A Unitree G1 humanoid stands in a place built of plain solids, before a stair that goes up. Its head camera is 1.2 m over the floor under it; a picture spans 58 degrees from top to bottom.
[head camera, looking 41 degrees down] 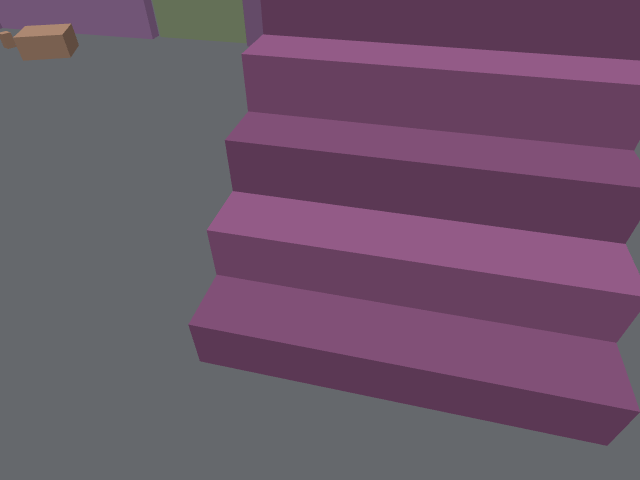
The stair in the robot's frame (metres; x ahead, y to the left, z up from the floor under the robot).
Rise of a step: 0.19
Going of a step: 0.21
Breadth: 1.20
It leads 13 degrees to the right of straight ahead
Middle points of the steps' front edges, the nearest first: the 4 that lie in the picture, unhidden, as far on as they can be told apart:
0.66 -0.20 0.19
0.86 -0.25 0.38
1.06 -0.29 0.56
1.27 -0.34 0.75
